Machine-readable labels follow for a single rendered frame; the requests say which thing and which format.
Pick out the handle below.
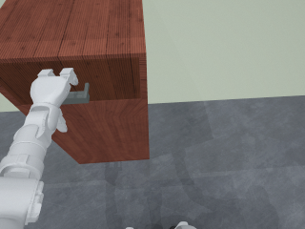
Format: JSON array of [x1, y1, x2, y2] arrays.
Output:
[[62, 82, 90, 105]]

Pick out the left robot hand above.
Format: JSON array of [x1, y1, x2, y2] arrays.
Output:
[[30, 68, 78, 133]]

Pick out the drawer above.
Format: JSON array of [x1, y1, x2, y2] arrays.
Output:
[[0, 57, 141, 105]]

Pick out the right robot shin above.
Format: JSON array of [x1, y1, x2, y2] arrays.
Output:
[[175, 221, 189, 228]]

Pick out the robot left upper arm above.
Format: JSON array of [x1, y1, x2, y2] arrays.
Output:
[[0, 177, 44, 229]]

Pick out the cabinet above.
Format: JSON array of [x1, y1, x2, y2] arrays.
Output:
[[0, 0, 150, 164]]

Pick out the robot left forearm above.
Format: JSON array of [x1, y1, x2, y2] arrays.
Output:
[[0, 102, 60, 180]]

